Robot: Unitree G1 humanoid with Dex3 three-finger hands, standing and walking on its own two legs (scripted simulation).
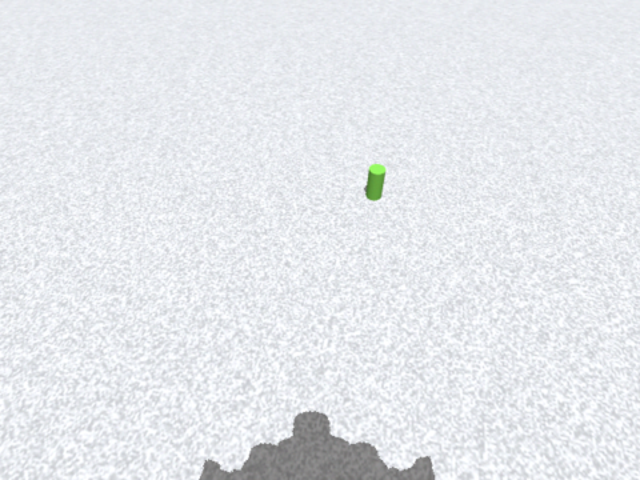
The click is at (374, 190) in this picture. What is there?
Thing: squat round
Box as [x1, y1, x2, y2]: [366, 164, 385, 200]
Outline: 373,164 369,167 366,196 372,200 378,199 381,194 385,169 382,165
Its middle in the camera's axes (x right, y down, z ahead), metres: +0.25 -0.25 +1.77
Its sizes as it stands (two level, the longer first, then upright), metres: 0.073 0.073 0.156
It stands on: the floor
